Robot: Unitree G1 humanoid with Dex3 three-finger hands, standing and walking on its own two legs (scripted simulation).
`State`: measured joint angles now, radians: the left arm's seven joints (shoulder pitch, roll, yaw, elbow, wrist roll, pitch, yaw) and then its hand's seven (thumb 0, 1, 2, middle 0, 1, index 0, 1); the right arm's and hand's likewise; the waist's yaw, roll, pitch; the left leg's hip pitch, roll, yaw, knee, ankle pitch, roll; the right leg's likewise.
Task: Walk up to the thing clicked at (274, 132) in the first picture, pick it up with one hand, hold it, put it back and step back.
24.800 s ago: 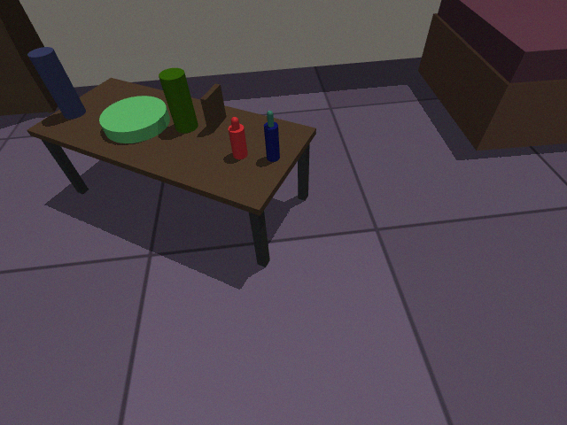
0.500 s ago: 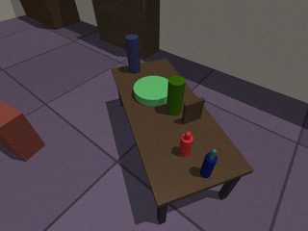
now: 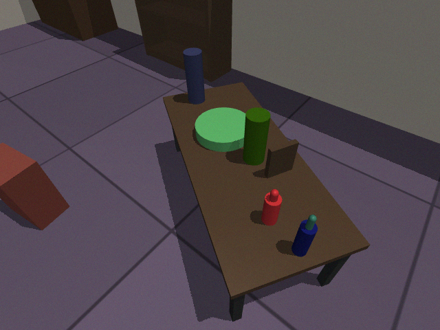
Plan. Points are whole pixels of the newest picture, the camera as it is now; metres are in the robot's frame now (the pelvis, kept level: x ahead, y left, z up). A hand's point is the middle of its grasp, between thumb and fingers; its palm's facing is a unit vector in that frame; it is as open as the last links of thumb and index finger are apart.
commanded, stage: home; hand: right
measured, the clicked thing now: (305, 234) +0.46 -0.23 -0.28
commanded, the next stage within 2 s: stand in 0.06 s
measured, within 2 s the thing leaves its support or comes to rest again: neither
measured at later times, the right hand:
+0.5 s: hand out of the picture +0.08 -0.26 -0.16, palm faces -0.04 +0.93 -0.36, open 12.2 cm
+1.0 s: hand out of the picture +0.09 -0.25 -0.15, palm faces -0.04 +0.93 -0.35, open 7.4 cm
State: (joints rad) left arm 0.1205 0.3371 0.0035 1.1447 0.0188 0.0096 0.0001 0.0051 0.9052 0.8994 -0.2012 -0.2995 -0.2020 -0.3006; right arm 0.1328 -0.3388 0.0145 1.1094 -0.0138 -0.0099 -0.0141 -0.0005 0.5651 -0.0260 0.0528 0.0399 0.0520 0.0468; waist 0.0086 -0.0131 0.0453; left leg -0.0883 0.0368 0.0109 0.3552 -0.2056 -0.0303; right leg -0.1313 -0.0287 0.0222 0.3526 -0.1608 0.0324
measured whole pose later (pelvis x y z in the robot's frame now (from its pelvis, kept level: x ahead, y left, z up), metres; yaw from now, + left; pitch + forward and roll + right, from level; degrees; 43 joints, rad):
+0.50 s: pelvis +0.01 +0.00 +0.00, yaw +1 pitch -3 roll +0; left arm 0.12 0.34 0.01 1.15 0.02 0.00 0.00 0.01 0.91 0.90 -0.20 -0.30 -0.20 -0.30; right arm 0.13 -0.35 0.01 1.12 -0.01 0.00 -0.01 0.00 -0.14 -0.65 0.19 0.26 0.19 0.27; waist 0.00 -0.01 0.06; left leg -0.09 0.04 0.00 0.35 -0.21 -0.03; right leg -0.13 -0.02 0.01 0.34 -0.17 0.03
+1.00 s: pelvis +0.01 +0.00 +0.00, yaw +1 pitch -2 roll +0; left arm 0.11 0.34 0.01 1.14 0.01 0.00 0.00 0.01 0.91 0.90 -0.20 -0.30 -0.20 -0.30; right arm 0.13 -0.35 0.00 1.12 -0.01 -0.01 0.00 0.01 -0.90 -0.89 0.20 0.29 0.20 0.30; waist 0.00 0.00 0.05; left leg -0.08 0.04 0.00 0.34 -0.21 -0.03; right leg -0.12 -0.03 0.01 0.33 -0.17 0.03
